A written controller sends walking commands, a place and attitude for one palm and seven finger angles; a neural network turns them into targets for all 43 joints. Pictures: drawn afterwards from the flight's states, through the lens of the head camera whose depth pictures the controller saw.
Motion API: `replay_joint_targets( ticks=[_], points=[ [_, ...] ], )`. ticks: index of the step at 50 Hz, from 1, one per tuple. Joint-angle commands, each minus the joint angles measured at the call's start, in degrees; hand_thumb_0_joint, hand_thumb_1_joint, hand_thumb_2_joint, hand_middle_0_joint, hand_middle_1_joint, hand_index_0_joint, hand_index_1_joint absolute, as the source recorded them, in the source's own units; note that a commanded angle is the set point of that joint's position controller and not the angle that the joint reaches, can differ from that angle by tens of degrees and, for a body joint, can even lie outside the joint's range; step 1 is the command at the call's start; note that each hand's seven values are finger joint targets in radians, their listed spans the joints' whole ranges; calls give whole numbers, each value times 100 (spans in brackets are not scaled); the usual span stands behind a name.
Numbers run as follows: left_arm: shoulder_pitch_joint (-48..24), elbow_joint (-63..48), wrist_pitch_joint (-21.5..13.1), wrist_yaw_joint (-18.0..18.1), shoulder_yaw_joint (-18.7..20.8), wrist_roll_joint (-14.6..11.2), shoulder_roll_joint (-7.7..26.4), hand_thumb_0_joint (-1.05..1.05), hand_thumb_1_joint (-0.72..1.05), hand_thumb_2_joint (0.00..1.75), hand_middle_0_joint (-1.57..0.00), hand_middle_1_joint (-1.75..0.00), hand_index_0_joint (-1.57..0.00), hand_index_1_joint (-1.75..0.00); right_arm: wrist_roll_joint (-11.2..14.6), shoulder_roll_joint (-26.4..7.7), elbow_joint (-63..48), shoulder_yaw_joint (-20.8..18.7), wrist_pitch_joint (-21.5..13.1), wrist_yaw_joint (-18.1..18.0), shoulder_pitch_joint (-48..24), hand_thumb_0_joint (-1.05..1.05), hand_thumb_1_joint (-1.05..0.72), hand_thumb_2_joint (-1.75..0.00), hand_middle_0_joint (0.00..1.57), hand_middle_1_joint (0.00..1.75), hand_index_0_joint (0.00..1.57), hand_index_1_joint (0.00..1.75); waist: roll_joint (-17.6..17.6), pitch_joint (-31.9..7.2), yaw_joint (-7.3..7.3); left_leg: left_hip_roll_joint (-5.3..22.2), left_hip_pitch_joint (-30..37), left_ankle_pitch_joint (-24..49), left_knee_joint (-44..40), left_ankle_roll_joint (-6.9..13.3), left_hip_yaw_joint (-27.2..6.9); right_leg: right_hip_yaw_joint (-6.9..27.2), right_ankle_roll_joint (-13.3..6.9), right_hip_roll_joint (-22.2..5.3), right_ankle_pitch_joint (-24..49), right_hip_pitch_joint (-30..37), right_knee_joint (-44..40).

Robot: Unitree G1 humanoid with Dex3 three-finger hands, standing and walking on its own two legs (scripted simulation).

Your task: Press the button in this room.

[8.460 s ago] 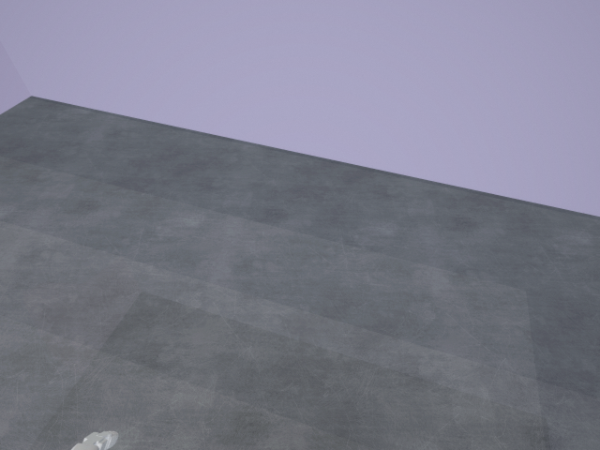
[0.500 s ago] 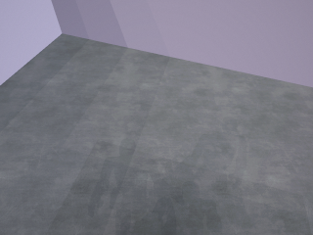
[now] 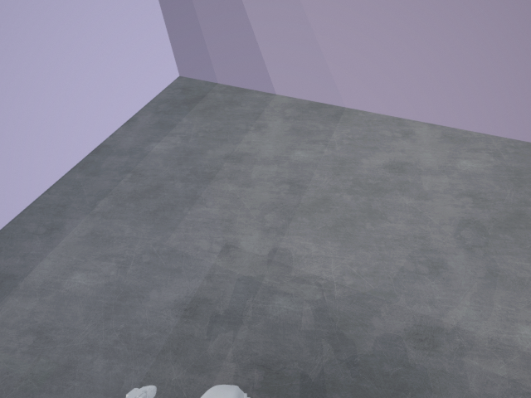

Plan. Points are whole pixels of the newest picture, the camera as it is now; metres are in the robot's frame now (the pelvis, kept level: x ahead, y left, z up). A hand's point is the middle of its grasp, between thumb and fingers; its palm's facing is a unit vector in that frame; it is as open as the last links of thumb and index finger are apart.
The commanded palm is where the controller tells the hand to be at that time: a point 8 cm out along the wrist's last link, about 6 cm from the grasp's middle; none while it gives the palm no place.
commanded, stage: turn or walk to find it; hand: left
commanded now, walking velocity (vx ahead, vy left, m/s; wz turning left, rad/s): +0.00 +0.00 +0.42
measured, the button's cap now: out of the picture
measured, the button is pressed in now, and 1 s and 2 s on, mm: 0 0 0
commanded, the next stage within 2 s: stand and wait in 1.66 s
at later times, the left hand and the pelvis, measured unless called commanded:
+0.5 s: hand out of the picture -0.04 +0.28 -0.17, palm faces +0.26 -0.93 -0.24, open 7.4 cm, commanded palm none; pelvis -0.04 +0.05 +0.00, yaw +13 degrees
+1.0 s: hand out of the picture -0.06 +0.21 -0.15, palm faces +0.42 -0.87 -0.26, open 7.4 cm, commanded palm none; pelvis -0.05 +0.00 +0.00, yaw +26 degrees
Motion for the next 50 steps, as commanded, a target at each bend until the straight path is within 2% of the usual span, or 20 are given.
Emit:
replay_joint_targets(
  ticks=[1,9,11,13,14,15,16,17,18,20,22,33,37,38,39,40,42,44,46,50],
  points=[
    [-9,-331,-125,95,279,-1,1055,0,90,90,-20,-30,-20,-30,12,-397,-322,-60,-105,45,2,0,-90,-90,20,30,20,30,-1194,27,107,330,-343,333,712,-181,51,894,-462,-1460,888,-9,-1475],
    [573,3,-65,72,404,69,1448,0,90,90,-20,-30,-20,-30,90,-232,-442,78,-197,28,-539,0,-90,-90,20,30,20,30,-1408,-257,452,360,257,-346,-1411,-189,601,575,-669,-1762,2086,659,-994],
    [540,51,-43,63,427,68,1494,0,90,90,-20,-30,-20,-30,111,-231,-426,100,-247,5,-392,0,-90,-90,20,30,20,30,-1467,-421,380,308,589,-216,-2041,-143,742,470,-618,-1779,2371,702,-725],
    [423,69,-1,51,429,18,1450,0,90,90,-20,-30,-20,-30,97,-292,-345,96,-305,-8,-31,0,-90,-90,20,30,20,30,-1208,-544,160,288,1391,704,-3272,-73,808,125,-250,-1614,2097,354,-156],
    [434,41,46,34,412,-40,1309,0,90,90,-20,-30,-20,-30,85,-522,-313,45,-359,0,157,0,-90,-90,20,30,20,30,-598,-668,26,539,2129,1422,-3912,42,490,-122,60,-1388,1499,-242,489],
    [506,-133,81,-5,353,-78,961,0,90,90,-20,-30,-20,-30,37,-1102,-348,-74,-410,-20,290,0,-90,-90,20,30,20,30,1000,-716,-36,1869,2736,2740,-4241,611,-1311,-418,499,-656,-440,-1546,1599],
    [153,-337,113,-6,255,-28,806,0,90,90,-20,-30,-20,-30,35,-1429,-328,-140,-363,-43,503,0,-90,-90,20,30,20,30,1295,-573,-198,2582,2375,3486,-4412,1204,-1799,-91,561,-380,-2044,-1854,2491],
    [-132,-318,191,49,264,-5,820,0,90,90,-20,-30,-20,-30,20,-1323,-227,-127,-392,-113,544,0,-90,-90,20,30,20,30,1396,-586,-253,2414,2064,3258,-4442,1225,-1776,412,526,-398,-1937,-1850,2994],
    [-290,-272,187,23,303,-20,888,0,90,90,-20,-30,-20,-30,16,-1153,-271,-82,-383,-160,305,0,-90,-90,20,30,20,30,1180,-302,-186,2152,1837,2948,-4446,1168,-1604,548,521,-384,-1545,-1964,3295],
    [-12,-48,154,-49,323,-17,878,0,90,90,-20,-30,-20,-30,21,-889,-403,35,-419,-182,-219,0,-90,-90,20,30,20,30,679,-198,111,1645,1800,3041,-4386,994,-1008,570,560,-354,-819,-1878,3408],
    [169,61,140,-63,315,-27,897,0,90,90,-20,-30,-20,-30,56,-861,-438,53,-456,-184,-252,0,-90,-90,20,30,20,30,522,-380,146,1507,1994,3314,-4358,976,-785,567,607,-318,-610,-1776,3319],
    [-224,-253,116,4,258,-57,741,0,90,90,-20,-30,-20,-30,-8,-878,-478,-68,-349,-137,-19,0,-90,-90,20,30,20,30,585,-394,-56,1462,1788,2845,-4285,1164,-1597,595,567,6,-960,-1075,1616],
    [339,-150,23,32,274,-81,808,0,90,90,-20,-30,-20,-30,25,-833,-555,-101,-321,-107,-200,0,-90,-90,20,30,20,30,422,-589,232,1115,1109,2705,-3807,890,-1606,467,483,169,77,222,-181],
    [568,-126,-29,54,308,-68,935,0,90,90,-20,-30,-20,-30,58,-698,-592,-82,-328,-89,-202,0,-90,-90,20,30,20,30,57,-698,347,863,648,2131,-3470,646,-1440,654,423,-91,470,890,-945],
    [699,-124,-84,98,398,22,1373,0,90,90,-20,-30,-20,-30,110,-356,-673,-36,-336,-53,-142,0,-90,-90,20,30,20,30,-1169,-737,388,199,-379,772,-2460,247,-684,1881,30,-1304,264,1551,-1436],
    [574,-236,-63,97,436,38,1685,0,90,90,-20,-30,-20,-30,76,-300,-822,-33,-316,-49,-273,0,-90,-90,20,30,20,30,-1826,-441,432,-247,-710,-782,-1221,23,-88,2682,-612,-2382,495,964,-1671],
    [100,-374,-37,132,439,-16,1433,0,90,90,-20,-30,-20,-30,17,-534,-720,-124,-156,-39,-329,0,-90,-90,20,30,20,30,-1530,-31,252,96,-561,-564,277,69,-366,2446,-748,-2160,-173,-206,-1858],
    [-375,-458,-79,99,323,-8,1101,0,90,90,-20,-30,-20,-30,-7,-424,-447,-101,-118,33,-1,0,-90,-90,20,30,20,30,-914,193,-47,247,-468,166,784,-37,-145,1344,-508,-1553,220,-364,-1611],
    [-220,-411,-115,86,294,-5,1027,0,90,90,-20,-30,-20,-30,5,-364,-360,-75,-113,44,129,0,-90,-90,20,30,20,30,-1130,39,3,268,-411,381,784,-143,9,918,-433,-1388,712,-118,-1477],
    [243,-202,-108,89,331,24,1172,0,90,90,-20,-30,-20,-30,28,-323,-407,-20,-125,33,-193,0,-90,-90,20,30,20,30,-1216,-41,240,375,-325,68,-54,-247,229,766,-565,-1565,1333,389,-1317]
  ],
)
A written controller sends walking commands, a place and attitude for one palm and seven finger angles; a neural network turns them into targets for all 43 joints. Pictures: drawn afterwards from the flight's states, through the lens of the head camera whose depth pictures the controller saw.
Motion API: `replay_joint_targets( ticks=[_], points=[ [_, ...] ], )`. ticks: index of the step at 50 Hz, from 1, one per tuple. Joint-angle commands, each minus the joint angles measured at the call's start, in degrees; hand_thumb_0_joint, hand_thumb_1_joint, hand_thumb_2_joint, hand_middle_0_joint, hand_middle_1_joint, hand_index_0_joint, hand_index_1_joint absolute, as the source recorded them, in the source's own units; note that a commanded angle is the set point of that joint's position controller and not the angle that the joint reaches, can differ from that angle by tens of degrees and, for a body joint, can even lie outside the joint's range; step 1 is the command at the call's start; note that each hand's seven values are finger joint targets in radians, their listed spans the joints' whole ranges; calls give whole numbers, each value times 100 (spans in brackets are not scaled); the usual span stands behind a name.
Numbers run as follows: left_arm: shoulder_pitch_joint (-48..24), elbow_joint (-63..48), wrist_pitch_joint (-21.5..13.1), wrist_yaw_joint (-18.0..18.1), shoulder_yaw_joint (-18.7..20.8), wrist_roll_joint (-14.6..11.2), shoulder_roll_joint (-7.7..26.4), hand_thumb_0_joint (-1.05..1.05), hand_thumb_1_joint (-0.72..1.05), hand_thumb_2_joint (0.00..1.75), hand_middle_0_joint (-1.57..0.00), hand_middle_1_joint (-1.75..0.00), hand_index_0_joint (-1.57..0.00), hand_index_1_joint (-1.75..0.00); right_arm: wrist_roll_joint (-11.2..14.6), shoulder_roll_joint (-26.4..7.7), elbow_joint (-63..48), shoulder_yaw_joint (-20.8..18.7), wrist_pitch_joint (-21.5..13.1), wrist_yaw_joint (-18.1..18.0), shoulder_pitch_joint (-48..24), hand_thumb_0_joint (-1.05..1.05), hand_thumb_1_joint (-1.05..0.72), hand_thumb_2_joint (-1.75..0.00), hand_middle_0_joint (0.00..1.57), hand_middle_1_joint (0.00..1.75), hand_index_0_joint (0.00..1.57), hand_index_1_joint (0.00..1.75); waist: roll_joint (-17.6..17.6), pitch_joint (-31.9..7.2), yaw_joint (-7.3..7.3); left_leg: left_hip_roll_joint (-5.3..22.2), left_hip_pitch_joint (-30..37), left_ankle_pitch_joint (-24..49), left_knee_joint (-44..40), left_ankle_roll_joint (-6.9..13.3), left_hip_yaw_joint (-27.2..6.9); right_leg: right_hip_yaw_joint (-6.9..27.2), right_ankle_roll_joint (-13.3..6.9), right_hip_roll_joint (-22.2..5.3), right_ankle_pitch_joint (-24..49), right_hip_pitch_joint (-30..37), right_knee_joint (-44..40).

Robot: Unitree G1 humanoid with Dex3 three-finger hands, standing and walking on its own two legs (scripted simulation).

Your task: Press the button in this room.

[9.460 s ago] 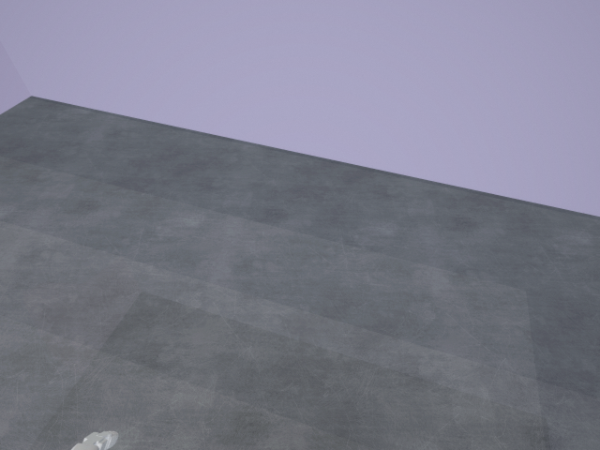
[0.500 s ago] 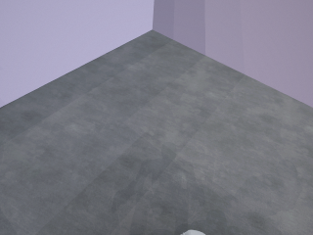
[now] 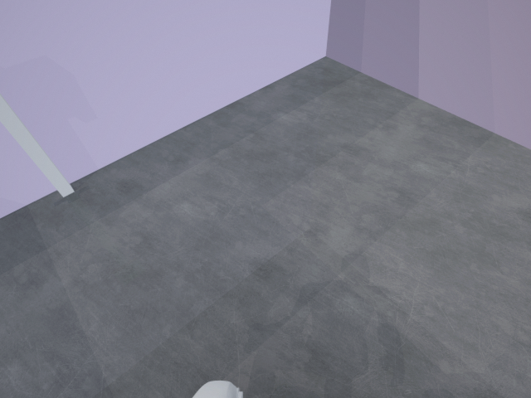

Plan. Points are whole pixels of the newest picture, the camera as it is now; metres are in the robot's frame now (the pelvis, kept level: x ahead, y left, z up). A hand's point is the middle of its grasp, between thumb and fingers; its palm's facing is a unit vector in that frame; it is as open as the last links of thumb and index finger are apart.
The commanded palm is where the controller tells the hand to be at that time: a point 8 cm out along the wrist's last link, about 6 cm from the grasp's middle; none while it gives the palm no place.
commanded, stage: turn or walk to find it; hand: left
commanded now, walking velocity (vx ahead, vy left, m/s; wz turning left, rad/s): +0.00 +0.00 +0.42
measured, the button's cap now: out of the picture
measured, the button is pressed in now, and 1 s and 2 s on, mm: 0 0 0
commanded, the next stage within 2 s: stand and wait in 0.66 s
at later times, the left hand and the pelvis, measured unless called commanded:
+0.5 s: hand out of the picture +0.02 +0.26 -0.16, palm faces +0.24 -0.93 -0.27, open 7.4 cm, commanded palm none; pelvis -0.01 +0.03 +0.00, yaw +12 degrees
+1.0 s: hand out of the picture -0.09 +0.18 -0.18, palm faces +0.41 -0.89 -0.22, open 7.4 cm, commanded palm none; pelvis -0.03 +0.01 -0.01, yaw +22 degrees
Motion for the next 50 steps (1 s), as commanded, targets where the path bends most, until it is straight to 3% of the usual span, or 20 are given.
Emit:
replay_joint_targets(
  ticks=[1,6,9,10,11,12,15,17,23,28,29,30,31,32,34,36,44,47,48,50],
  points=[
    [214,-260,-146,73,339,18,1251,0,90,90,-20,-30,-20,-30,43,-281,-435,11,-151,-3,-428,0,-90,-90,20,30,20,30,-1143,-78,327,165,-123,-353,-687,-123,195,890,-630,-1522,1538,344,-1055],
    [454,-49,-105,56,429,44,1519,0,90,90,-20,-30,-20,-30,115,-186,-459,117,-274,-38,-548,0,-90,-90,20,30,20,30,-1385,-503,441,79,596,-508,-2377,-44,603,652,-663,-1648,2917,799,-377],
    [316,-34,-31,35,416,-48,1403,0,90,90,-20,-30,-20,-30,94,-412,-323,87,-368,-43,-84,0,-90,-90,20,30,20,30,-843,-676,127,163,1988,1129,-4190,103,601,138,-56,-1347,2244,55,570],
    [429,-154,18,7,381,-84,1129,0,90,90,-20,-30,-20,-30,54,-914,-362,-25,-429,-54,55,0,-90,-90,20,30,20,30,450,-857,52,1216,2822,2377,-4477,537,-779,-167,343,-769,628,-1103,1536],
    [188,-363,40,-13,262,-69,798,0,90,90,-20,-30,-20,-30,49,-1349,-332,-124,-401,-74,314,0,-90,-90,20,30,20,30,1488,-717,-94,2259,2881,3938,-4579,1216,-1830,-65,566,-286,-2055,-1975,2521],
    [-197,-429,113,36,224,-29,853,0,90,90,-20,-30,-20,-30,42,-1329,-216,-125,-405,-136,509,0,-90,-90,20,30,20,30,1236,-729,-266,2295,2555,3720,-4577,1408,-1806,440,522,-304,-2076,-1933,3144],
    [-258,-224,68,-41,289,-61,893,0,90,90,-20,-30,-20,-30,25,-887,-352,23,-431,-221,-215,0,-90,-90,20,30,20,30,885,-394,47,1508,2264,3854,-4409,1217,-1033,708,542,-267,-1115,-2022,3517],
    [-60,-122,60,-66,275,-72,881,0,90,90,-20,-30,-20,-30,45,-872,-413,38,-459,-217,-355,0,-90,-90,20,30,20,30,726,-512,129,1349,2366,4022,-4375,1159,-777,660,585,-206,-935,-1865,3299],
    [-278,-287,67,-41,237,-87,797,0,90,90,-20,-30,-20,-30,12,-935,-474,-35,-393,-181,-276,0,-90,-90,20,30,20,30,620,-481,7,1316,2167,3553,-4371,1253,-1172,633,582,21,-1038,-1364,2126],
    [473,-165,-48,-17,272,-90,878,0,90,90,-20,-30,-20,-30,39,-880,-635,-74,-331,-139,-620,0,-90,-90,20,30,20,30,499,-604,390,924,1188,2520,-3804,898,-1271,460,503,167,287,253,-94],
    [651,-155,-107,11,321,-40,1130,0,90,90,-20,-30,-20,-30,82,-651,-672,-56,-339,-111,-586,0,-90,-90,20,30,20,30,-183,-642,468,518,618,1568,-3269,590,-972,911,385,-305,568,873,-741],
    [725,-189,-158,56,420,47,1644,0,90,90,-20,-30,-20,-30,110,-250,-811,21,-345,-75,-489,0,-90,-90,20,30,20,30,-1799,-577,469,-323,-397,-356,-2026,184,-118,2515,-179,-1756,974,1244,-1160],
    [613,-303,-145,55,441,-6,1767,0,90,90,-20,-30,-20,-30,65,-493,-834,-50,-255,-91,-545,0,-90,-90,20,30,20,30,-1929,-495,535,-248,-249,-1258,-850,165,-285,2844,-707,-2391,511,320,-1498],
    [293,-384,-109,94,452,-12,1582,0,90,90,-20,-30,-20,-30,45,-561,-803,-99,-187,-79,-652,0,-90,-90,20,30,20,30,-1638,-217,436,-123,-219,-1052,-86,213,-441,2779,-811,-2239,-94,-212,-1647],
    [-229,-472,-134,68,328,-11,1225,0,90,90,-20,-30,-20,-30,20,-462,-544,-68,-169,-8,-464,0,-90,-90,20,30,20,30,-974,123,147,47,-228,-326,441,159,-327,1768,-579,-1590,148,-467,-1420],
    [-194,-432,-187,65,268,-3,1078,0,90,90,-20,-30,-20,-30,27,-329,-393,-14,-165,-5,-213,0,-90,-90,20,30,20,30,-1121,-35,105,45,-87,-15,311,62,-183,1181,-475,-1311,903,-242,-1238],
    [655,218,-189,63,283,40,1245,0,90,90,-20,-30,-20,-30,104,-48,-210,204,-291,-100,-553,0,-90,-90,20,30,20,30,-1228,-414,509,90,654,-513,-2174,12,374,1076,-775,-1371,2787,697,-828],
    [534,434,-164,74,243,-10,1166,0,90,90,-20,-30,-20,-30,115,9,28,264,-368,-151,-202,0,-90,-90,20,30,20,30,-1151,-534,322,73,1537,287,-3525,64,519,964,-553,-1181,2476,438,-571],
    [438,474,-144,83,221,-53,1080,0,90,90,-20,-30,-20,-30,111,-18,167,276,-417,-161,37,0,-90,-90,20,30,20,30,-974,-552,187,146,2109,959,-4231,107,502,859,-341,-1055,2063,99,-388],
    [596,454,-77,54,116,-110,623,0,90,90,-20,-30,-20,-30,67,-511,205,221,-526,-196,58,0,-90,-90,20,30,20,30,529,-590,263,1251,2541,2292,-4559,546,-634,395,179,-340,546,-618,211]
  ],
)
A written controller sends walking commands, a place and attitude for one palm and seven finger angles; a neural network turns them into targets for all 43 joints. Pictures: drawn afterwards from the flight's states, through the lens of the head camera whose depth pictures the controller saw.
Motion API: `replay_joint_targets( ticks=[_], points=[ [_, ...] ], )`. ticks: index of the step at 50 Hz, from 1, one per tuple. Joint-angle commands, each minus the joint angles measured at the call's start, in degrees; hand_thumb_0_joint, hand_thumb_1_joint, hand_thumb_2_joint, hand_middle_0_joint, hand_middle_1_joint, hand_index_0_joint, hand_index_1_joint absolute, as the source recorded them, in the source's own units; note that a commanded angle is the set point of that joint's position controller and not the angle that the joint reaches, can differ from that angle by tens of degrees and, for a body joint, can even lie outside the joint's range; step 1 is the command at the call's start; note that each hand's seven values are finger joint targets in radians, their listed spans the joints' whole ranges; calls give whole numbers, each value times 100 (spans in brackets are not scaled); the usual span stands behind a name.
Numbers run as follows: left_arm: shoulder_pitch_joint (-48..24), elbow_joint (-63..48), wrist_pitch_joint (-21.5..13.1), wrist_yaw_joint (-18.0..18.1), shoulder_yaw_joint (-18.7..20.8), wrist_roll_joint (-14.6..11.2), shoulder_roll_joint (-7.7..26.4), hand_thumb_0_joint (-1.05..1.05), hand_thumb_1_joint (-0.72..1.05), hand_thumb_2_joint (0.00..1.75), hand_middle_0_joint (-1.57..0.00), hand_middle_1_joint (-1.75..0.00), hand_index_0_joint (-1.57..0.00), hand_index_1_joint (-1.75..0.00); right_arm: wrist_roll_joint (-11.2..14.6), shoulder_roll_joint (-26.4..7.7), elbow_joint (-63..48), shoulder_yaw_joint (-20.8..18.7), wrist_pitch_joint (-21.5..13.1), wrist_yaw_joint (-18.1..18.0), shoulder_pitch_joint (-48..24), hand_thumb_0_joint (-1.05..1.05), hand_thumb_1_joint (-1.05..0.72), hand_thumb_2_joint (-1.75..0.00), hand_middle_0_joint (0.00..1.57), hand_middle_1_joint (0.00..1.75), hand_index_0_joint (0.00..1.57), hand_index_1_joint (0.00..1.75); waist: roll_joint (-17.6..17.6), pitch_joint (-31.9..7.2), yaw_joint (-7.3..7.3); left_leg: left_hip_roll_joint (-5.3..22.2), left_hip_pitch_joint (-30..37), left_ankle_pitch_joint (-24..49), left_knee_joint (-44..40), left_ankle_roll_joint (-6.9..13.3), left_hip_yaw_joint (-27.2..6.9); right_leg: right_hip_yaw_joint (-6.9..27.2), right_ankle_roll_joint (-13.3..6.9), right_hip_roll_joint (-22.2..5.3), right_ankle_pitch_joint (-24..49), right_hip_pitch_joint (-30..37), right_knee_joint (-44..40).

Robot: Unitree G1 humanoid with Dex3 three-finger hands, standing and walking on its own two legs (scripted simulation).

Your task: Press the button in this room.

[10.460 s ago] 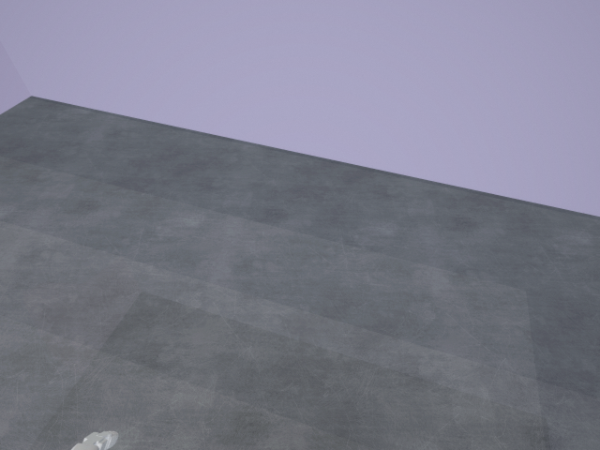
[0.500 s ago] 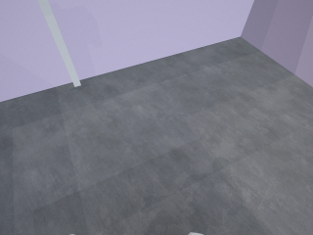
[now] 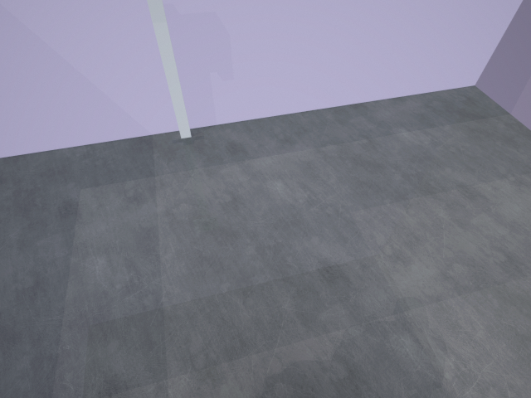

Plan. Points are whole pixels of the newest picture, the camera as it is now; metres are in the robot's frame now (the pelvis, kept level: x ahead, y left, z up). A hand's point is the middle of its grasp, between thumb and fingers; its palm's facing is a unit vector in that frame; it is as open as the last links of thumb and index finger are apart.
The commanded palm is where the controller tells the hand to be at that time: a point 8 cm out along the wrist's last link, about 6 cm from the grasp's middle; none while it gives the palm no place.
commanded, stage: stand and wait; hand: left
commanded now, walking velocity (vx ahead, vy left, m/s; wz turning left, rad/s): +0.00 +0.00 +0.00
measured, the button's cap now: out of the picture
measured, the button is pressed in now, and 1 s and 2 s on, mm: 0 0 0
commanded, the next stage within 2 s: turn or walk to find it in 0.06 s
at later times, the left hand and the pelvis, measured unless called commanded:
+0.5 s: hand out of the picture -0.01 +0.22 -0.18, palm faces +0.16 -0.97 -0.20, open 7.4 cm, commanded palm none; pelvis -0.03 +0.03 -0.01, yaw +6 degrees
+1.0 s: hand out of the picture -0.04 +0.17 -0.14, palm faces +0.32 -0.91 -0.28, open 7.4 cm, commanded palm none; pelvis -0.05 -0.03 +0.01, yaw +20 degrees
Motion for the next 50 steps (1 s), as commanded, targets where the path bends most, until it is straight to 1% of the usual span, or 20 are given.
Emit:
replay_joint_targets(
  ticks=[1,3,6,10,13,17,20,22,23,25,27,33,38,39,40,41,42,44,45,50],
  points=[
    [140,-162,-13,47,77,-85,408,0,90,90,-20,-30,-20,-30,-19,-822,-106,-66,-250,-94,255,0,-90,-90,20,30,20,30,889,-408,-67,1381,512,1970,-1215,691,-1188,474,245,-185,-222,-320,55],
    [-128,27,70,38,21,-73,440,0,90,90,-20,-30,-20,-30,-21,-606,32,-1,-277,-175,84,0,-90,-90,20,30,20,30,1344,-29,-136,1280,65,2177,-1557,843,-1104,599,310,-166,-762,-167,555],
    [130,252,60,11,29,-70,430,0,90,90,-20,-30,-20,-30,-9,-568,42,-13,-258,-196,-102,0,-90,-90,20,30,20,30,933,-48,-22,1024,173,2733,-1167,797,-867,628,298,-153,-397,-61,326],
    [334,330,-8,34,82,-30,633,0,90,90,-20,-30,-20,-30,39,-557,-58,-56,-218,-140,-99,0,-90,-90,20,30,20,30,283,-149,-29,588,-221,1735,-708,485,-694,729,286,-384,953,433,-469],
    [258,202,-47,43,217,-8,960,0,90,90,-20,-30,-20,-30,31,-363,-199,-78,-131,-83,-47,0,-90,-90,20,30,20,30,-1046,-171,-70,-68,-517,519,228,162,-66,1462,-224,-1224,1013,318,-1021],
    [0,-74,-24,82,322,45,1073,0,90,90,-20,-30,-20,-30,10,-309,-394,-132,-59,-17,-124,0,-90,-90,20,30,20,30,-1182,-61,-51,-19,-851,-1023,1298,95,0,1470,-729,-1778,1330,65,-1171],
    [-251,-247,12,59,358,-3,1090,0,90,90,-20,-30,-20,-30,5,-294,-318,-126,-120,27,273,0,-90,-90,20,30,20,30,-679,-286,-266,55,-63,216,-175,105,31,698,-280,-1405,1359,-151,-182],
    [-377,-508,83,6,278,-76,631,0,90,90,-20,-30,-20,-30,-76,-994,-393,-254,-182,21,430,0,-90,-90,20,30,20,30,1515,-216,-335,1459,241,1076,-1522,851,-2149,101,428,-201,-1013,-1290,1563],
    [-796,-607,153,47,272,-27,671,0,90,90,-20,-30,-20,-30,-79,-1047,-334,-301,-192,-40,572,0,-90,-90,20,30,20,30,1607,-58,-528,1654,-122,1006,-1852,1099,-2534,615,391,-183,-1616,-1349,2424],
    [-779,-587,155,13,297,-18,679,0,90,90,-20,-30,-20,-30,-77,-938,-389,-241,-195,-92,288,0,-90,-90,20,30,20,30,939,18,-275,1442,-198,1261,-1617,1213,-2226,966,357,-210,-1261,-1511,2979],
    [-647,-540,112,-18,275,-26,630,0,90,90,-20,-30,-20,-30,-67,-886,-459,-228,-233,-107,195,0,-90,-90,20,30,20,30,664,-318,-217,1236,164,1915,-1349,1199,-1833,973,398,-154,-1047,-1473,2881],
    [-944,-796,94,-9,232,-83,512,0,90,90,-20,-30,-20,-30,-92,-968,-441,-306,-171,-84,493,0,-90,-90,20,30,20,30,682,-590,-390,1086,476,2576,-1106,1232,-1947,948,437,128,-1130,-1090,1738],
    [-381,-732,34,28,262,-112,627,0,90,90,-20,-30,-20,-30,-67,-978,-618,-367,-99,-19,229,0,-90,-90,20,30,20,30,756,-722,-112,716,-304,2089,-736,904,-1942,788,390,288,-80,319,-244],
    [-129,-680,-6,49,295,-93,782,0,90,90,-20,-30,-20,-30,-30,-853,-666,-367,-93,4,147,0,-90,-90,20,30,20,30,452,-753,16,452,-799,1385,-443,641,-1743,918,349,65,381,966,-968],
    [-20,-693,-56,90,373,-8,1204,0,90,90,-20,-30,-20,-30,21,-534,-771,-328,-89,43,197,0,-90,-90,20,30,20,30,-682,-749,45,-130,-1793,196,465,261,-1105,1994,8,-1042,83,1589,-1476],
    [-119,-808,-53,95,431,30,1577,0,90,90,-20,-30,-20,-30,-8,-389,-958,-295,-76,54,36,0,-90,-90,20,30,20,30,-1689,-424,97,-638,-2301,-1427,1643,13,-464,2988,-619,-2184,381,1136,-1720],
    [-228,-881,-71,124,472,-22,1461,0,90,90,-20,-30,-20,-30,-75,-674,-939,-381,46,43,-44,0,-90,-90,20,30,20,30,-1686,-300,114,-355,-2087,-1553,2653,49,-727,3032,-839,-2350,35,278,-1887],
    [-811,-1007,-51,92,351,-18,1155,0,90,90,-20,-30,-20,-30,-76,-579,-731,-399,127,105,34,0,-90,-90,20,30,20,30,-759,307,-259,-235,-2026,-904,3697,50,-715,2214,-669,-1684,-121,-419,-1801],
    [-996,-1052,-79,77,307,-18,1059,0,90,90,-20,-30,-20,-30,-83,-507,-620,-371,128,131,286,0,-90,-90,20,30,20,30,-781,215,-405,-213,-2049,-579,3842,-18,-596,1658,-525,-1386,345,-220,-1608],
    [-402,-893,-128,84,311,7,1056,0,90,90,-20,-30,-20,-30,-50,-504,-640,-297,108,131,68,0,-90,-90,20,30,20,30,-920,-55,-159,-92,-1932,-568,3358,-218,-309,1194,-616,-1403,1623,470,-1307]
  ],
)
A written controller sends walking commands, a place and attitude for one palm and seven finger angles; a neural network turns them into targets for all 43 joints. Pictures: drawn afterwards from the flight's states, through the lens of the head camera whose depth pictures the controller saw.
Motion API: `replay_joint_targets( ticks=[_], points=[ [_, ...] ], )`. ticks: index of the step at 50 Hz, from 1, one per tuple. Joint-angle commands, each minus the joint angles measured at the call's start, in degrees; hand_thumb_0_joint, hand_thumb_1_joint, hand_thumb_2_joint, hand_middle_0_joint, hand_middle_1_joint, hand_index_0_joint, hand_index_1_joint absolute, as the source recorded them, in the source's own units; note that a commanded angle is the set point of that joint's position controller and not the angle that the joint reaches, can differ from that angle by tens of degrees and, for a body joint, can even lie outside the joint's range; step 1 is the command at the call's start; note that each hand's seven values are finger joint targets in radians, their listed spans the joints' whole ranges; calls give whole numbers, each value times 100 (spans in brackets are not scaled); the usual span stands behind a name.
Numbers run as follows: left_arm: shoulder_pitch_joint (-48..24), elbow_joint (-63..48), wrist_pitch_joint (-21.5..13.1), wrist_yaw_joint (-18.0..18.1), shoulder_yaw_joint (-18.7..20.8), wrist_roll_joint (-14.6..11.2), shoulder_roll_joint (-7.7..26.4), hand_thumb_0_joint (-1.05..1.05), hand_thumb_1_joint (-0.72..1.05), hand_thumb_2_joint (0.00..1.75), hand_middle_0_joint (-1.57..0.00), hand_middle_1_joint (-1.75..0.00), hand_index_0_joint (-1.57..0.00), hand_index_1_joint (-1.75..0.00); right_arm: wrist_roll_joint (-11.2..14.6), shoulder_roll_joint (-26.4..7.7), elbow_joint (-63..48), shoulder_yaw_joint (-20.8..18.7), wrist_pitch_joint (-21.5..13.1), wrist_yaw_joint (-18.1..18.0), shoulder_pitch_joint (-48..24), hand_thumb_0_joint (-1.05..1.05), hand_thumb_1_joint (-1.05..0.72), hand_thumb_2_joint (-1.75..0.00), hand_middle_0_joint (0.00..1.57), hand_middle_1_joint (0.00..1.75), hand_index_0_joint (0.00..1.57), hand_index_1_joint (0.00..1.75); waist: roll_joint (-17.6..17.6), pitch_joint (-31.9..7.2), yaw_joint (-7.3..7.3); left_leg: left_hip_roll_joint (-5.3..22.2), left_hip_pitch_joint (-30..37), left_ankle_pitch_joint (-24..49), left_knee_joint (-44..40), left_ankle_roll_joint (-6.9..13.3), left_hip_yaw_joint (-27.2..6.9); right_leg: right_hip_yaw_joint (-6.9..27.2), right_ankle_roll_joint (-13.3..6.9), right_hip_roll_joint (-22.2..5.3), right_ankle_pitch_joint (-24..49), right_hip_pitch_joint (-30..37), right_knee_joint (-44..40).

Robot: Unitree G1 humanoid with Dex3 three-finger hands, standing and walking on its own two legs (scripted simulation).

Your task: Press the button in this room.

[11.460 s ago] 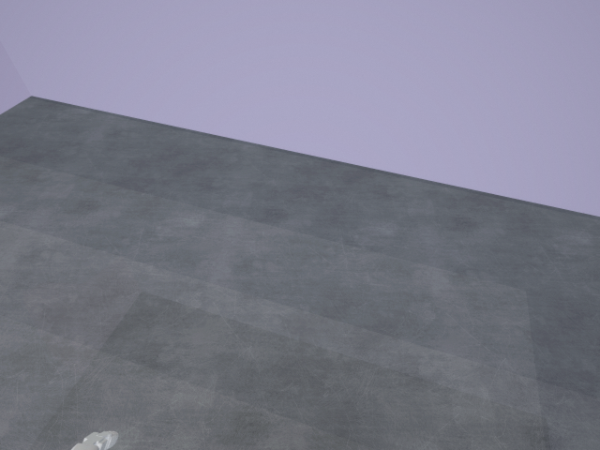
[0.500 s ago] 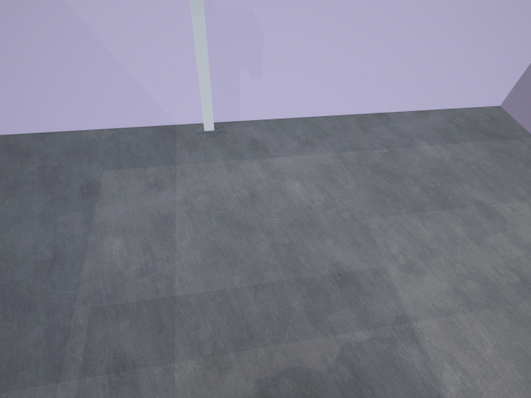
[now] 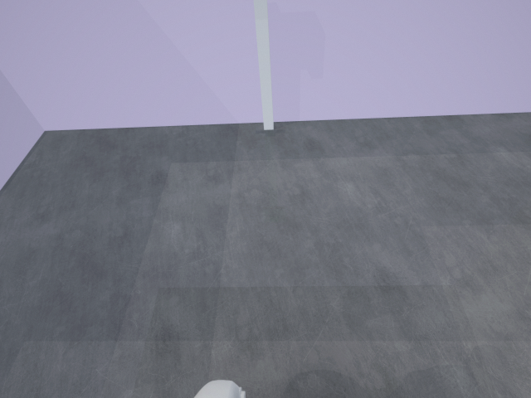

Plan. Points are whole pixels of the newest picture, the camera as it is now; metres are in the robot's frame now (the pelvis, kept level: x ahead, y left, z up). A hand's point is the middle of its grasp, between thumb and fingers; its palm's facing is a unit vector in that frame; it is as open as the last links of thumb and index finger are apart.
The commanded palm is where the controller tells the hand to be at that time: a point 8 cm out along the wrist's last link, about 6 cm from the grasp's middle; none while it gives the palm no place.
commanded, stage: turn or walk to find it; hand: left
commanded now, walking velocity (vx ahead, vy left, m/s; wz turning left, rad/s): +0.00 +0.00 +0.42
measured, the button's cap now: out of the picture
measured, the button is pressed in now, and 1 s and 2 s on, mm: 0 0 0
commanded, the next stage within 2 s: stand and wait in 1.36 s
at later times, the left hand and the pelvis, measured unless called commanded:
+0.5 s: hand out of the picture -0.03 +0.26 -0.17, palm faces +0.26 -0.93 -0.26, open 7.4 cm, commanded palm none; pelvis -0.03 +0.04 +0.00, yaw +13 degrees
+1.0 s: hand out of the picture -0.08 +0.19 -0.16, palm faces +0.44 -0.86 -0.25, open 7.4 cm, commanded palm none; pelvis -0.05 -0.01 +0.00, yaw +27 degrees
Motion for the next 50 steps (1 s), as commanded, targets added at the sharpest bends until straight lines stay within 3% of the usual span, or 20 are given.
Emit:
replay_joint_targets(
  ticks=[1,7,10,11,12,13,14,16,19,27,29,31,32,33,34,35,37,39,44,50],
  points=[
    [245,-281,-163,75,303,14,1188,0,90,90,-20,-30,-20,-30,39,-268,-383,25,-116,7,-272,0,-90,-90,20,30,20,30,-1101,-95,283,201,-164,-252,-402,-145,129,879,-581,-1527,1916,350,-1021],
    [658,-30,-119,53,388,59,1469,0,90,90,-20,-30,-20,-30,123,-204,-495,158,-229,-15,-719,0,-90,-90,20,30,20,30,-1414,-476,523,138,499,-650,-2237,-64,528,682,-666,-1678,3350,978,-432],
    [541,26,-77,42,393,14,1514,0,90,90,-20,-30,-20,-30,115,-276,-397,160,-284,-36,-373,0,-90,-90,20,30,20,30,-1379,-629,279,77,1407,345,-3577,26,754,328,-300,-1553,3144,655,40],
    [473,-1,-50,32,388,-32,1429,0,90,90,-20,-30,-20,-30,102,-456,-343,129,-333,-25,-155,0,-90,-90,20,30,20,30,-981,-738,118,250,2112,1129,-4333,122,594,101,-29,-1415,2605,188,500],
    [539,-108,-5,0,352,-66,1179,0,90,90,-20,-30,-20,-30,64,-933,-371,22,-384,-30,-63,0,-90,-90,20,30,20,30,295,-866,72,1251,3021,2340,-4571,503,-673,-214,359,-841,927,-1006,1435],
    [352,-324,20,-20,227,-52,843,0,90,90,-20,-30,-20,-30,61,-1350,-340,-68,-357,-54,237,0,-90,-90,20,30,20,30,1439,-734,-87,2324,3170,4187,-4575,1209,-1736,-163,600,-371,-1950,-1987,2392],
    [-61,-346,113,42,212,-16,935,0,90,90,-20,-30,-20,-30,56,-1296,-200,-72,-349,-115,393,0,-90,-90,20,30,20,30,1325,-712,-267,2270,2669,3774,-4653,1382,-1622,367,570,-358,-2025,-1843,2988],
    [-193,-248,113,-16,263,-49,969,0,90,90,-20,-30,-20,-30,40,-1041,-299,-1,-342,-180,-131,0,-90,-90,20,30,20,30,971,-308,-40,1776,2327,3356,-4606,1321,-1236,608,555,-343,-1324,-2084,3404],
    [134,-87,90,-65,261,-43,930,0,90,90,-20,-30,-20,-30,62,-877,-430,59,-401,-178,-398,0,-90,-90,20,30,20,30,639,-435,150,1397,2365,3561,-4561,1142,-763,587,639,-264,-800,-1895,3368],
    [-146,-346,83,-31,224,-69,823,0,90,90,-20,-30,-20,-30,15,-905,-498,-33,-325,-130,-254,0,-90,-90,20,30,20,30,652,-333,37,1335,1914,2801,-4563,1228,-1325,557,621,-6,-909,-1229,1892],
    [5,-354,45,-25,223,-85,790,0,90,90,-20,-30,-20,-30,1,-930,-545,-57,-307,-123,-324,0,-90,-90,20,30,20,30,702,-432,107,1245,1772,2885,-4423,1185,-1456,486,577,126,-783,-829,1254],
    [405,-270,-10,-8,239,-89,832,0,90,90,-20,-30,-20,-30,34,-875,-601,-69,-291,-112,-426,0,-90,-90,20,30,20,30,620,-581,312,1046,1422,2575,-4105,1015,-1443,417,549,183,-6,-85,210],
    [565,-233,-63,7,271,-71,977,0,90,90,-20,-30,-20,-30,69,-751,-613,-60,-293,-93,-411,0,-90,-90,20,30,20,30,276,-584,401,802,961,2072,-3784,784,-1341,539,508,41,495,551,-525],
    [705,-252,-131,48,348,7,1349,0,90,90,-20,-30,-20,-30,114,-428,-673,-19,-304,-64,-292,0,-90,-90,20,30,20,30,-803,-737,444,252,137,883,-2878,416,-749,1525,216,-1005,516,1255,-1100],
    [678,-318,-136,61,411,49,1766,0,90,90,-20,-30,-20,-30,101,-200,-847,26,-305,-50,-405,0,-90,-90,20,30,20,30,-1919,-495,502,-403,-485,-1112,-1620,117,-72,2701,-444,-2237,1151,1031,-1321],
    [535,-398,-151,73,435,-26,1662,0,90,90,-20,-30,-20,-30,31,-514,-748,-59,-189,-73,-367,0,-90,-90,20,30,20,30,-1973,-404,505,-115,-246,-1193,-643,156,-448,2727,-683,-2378,525,130,-1571],
    [-136,-559,-92,81,350,-29,1326,0,90,90,-20,-30,-20,-30,31,-484,-548,-103,-110,-7,-259,0,-90,-90,20,30,20,30,-1055,124,151,53,-230,-534,321,162,-405,2047,-572,-1880,-219,-566,-1617],
    [-349,-632,-139,66,271,-24,1086,0,90,90,-20,-30,-20,-30,10,-349,-351,-53,-88,42,74,0,-90,-90,20,30,20,30,-1064,78,15,106,-156,32,495,33,-164,1142,-359,-1394,394,-442,-1393],
    [173,-421,-148,83,301,8,1163,0,90,90,-20,-30,-20,-30,33,-292,-340,2,-89,37,-135,0,-90,-90,20,30,20,30,-1119,-50,277,240,-80,-116,-217,-130,94,873,-496,-1554,849,92,-1291],
    [480,-181,-85,58,403,60,1494,0,90,90,-20,-30,-20,-30,106,-162,-416,112,-187,13,-426,0,-90,-90,20,30,20,30,-1324,-333,508,209,551,-686,-1924,-52,537,707,-671,-1789,1713,454,-875]
  ],
)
